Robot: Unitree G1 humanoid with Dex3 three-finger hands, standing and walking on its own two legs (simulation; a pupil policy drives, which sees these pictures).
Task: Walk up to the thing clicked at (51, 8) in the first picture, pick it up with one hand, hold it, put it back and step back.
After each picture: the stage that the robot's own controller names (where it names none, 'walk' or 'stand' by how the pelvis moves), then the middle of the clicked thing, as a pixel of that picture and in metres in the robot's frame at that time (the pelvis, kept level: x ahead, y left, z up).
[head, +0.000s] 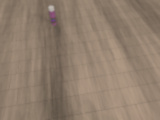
stand; (52, 15) +1.78 +0.38 -0.65
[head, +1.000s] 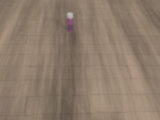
walk; (70, 22) +1.67 +0.14 -0.63
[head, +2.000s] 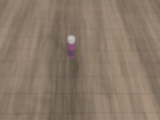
walk; (71, 47) +1.08 +0.09 -0.64
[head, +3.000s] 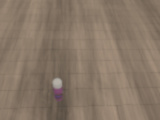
walk; (58, 90) +0.68 +0.17 -0.65
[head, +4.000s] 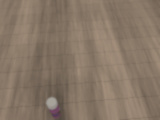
stand; (54, 108) +0.47 +0.21 -0.63
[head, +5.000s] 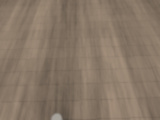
stand; out of the picture +0.43 +0.20 -0.65
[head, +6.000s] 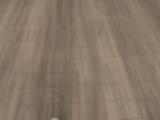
stand; out of the picture +0.39 +0.20 -0.65
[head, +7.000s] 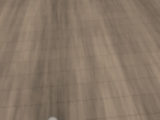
stand; out of the picture +0.40 +0.22 -0.65
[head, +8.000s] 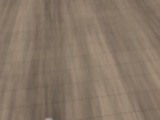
stand; out of the picture +0.38 +0.24 -0.66
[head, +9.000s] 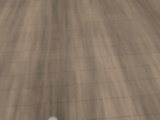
stand; out of the picture +0.41 +0.21 -0.66
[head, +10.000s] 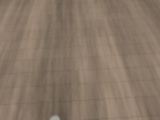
stand; out of the picture +0.41 +0.20 -0.66
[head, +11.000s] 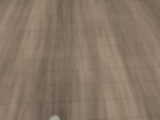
go down; out of the picture +0.41 +0.20 -0.66
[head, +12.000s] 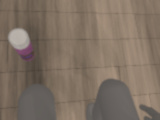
go down; (23, 47) +0.49 +0.21 -0.31
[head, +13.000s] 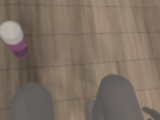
go down; (16, 42) +0.49 +0.22 -0.26
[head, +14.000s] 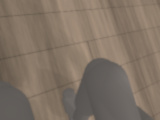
close in; out of the picture +0.49 +0.27 -0.17
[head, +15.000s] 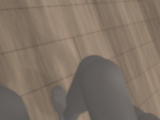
close; out of the picture +0.49 +0.29 -0.16
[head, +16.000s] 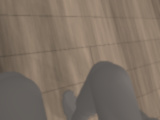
lift; out of the picture +0.39 +0.26 -0.15
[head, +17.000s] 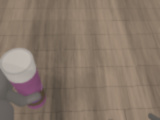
lift; (28, 84) +0.32 +0.17 +0.04
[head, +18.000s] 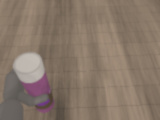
hold; (38, 87) +0.32 +0.15 +0.04
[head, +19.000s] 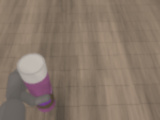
hold; (40, 87) +0.32 +0.15 +0.02
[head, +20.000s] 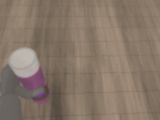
crouch; (33, 80) +0.35 +0.16 -0.01
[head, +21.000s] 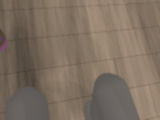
lower; out of the picture +0.50 +0.23 -0.03
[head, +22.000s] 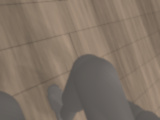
lower; out of the picture +0.47 +0.28 -0.17
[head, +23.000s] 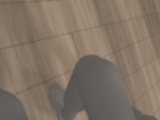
lower; out of the picture +0.47 +0.28 -0.17
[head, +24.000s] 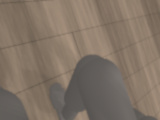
lower; out of the picture +0.46 +0.28 -0.17
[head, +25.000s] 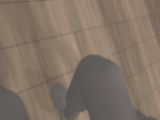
lower; out of the picture +0.46 +0.28 -0.17
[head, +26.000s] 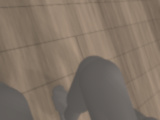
loosen; out of the picture +0.46 +0.26 -0.17
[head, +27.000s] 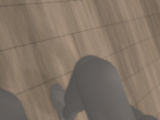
withdraw; out of the picture +0.45 +0.27 -0.18
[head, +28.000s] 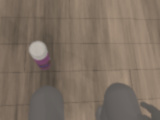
walk; (41, 57) +0.48 +0.19 -0.32
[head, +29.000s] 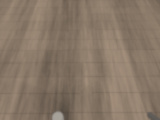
stand; out of the picture +0.40 +0.16 -0.59
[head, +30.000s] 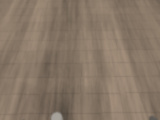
stand; out of the picture +0.40 +0.17 -0.60
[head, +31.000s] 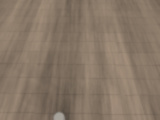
stand; out of the picture +0.41 +0.17 -0.63
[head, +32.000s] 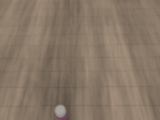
walk; (62, 115) +0.43 +0.16 -0.65
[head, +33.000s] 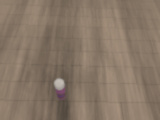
walk; (60, 89) +0.56 +0.16 -0.64
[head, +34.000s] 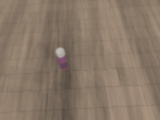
walk; (62, 59) +0.83 +0.23 -0.63
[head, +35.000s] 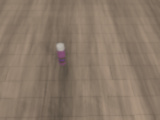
stand; (61, 54) +1.06 +0.21 -0.64
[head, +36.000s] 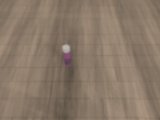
stand; (67, 56) +1.06 +0.17 -0.66
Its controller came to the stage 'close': yes
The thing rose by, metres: 0.68
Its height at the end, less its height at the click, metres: +0.00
